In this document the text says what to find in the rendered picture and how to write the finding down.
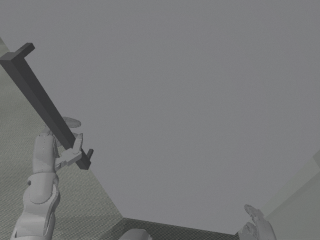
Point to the right robot hand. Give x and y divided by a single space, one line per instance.
262 230

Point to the robot left thigh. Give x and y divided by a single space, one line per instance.
136 234

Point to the fridge door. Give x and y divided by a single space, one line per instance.
194 108

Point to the robot left forearm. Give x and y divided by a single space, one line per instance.
40 201

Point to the handle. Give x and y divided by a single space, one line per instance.
20 72

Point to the left robot hand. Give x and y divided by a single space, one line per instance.
46 149

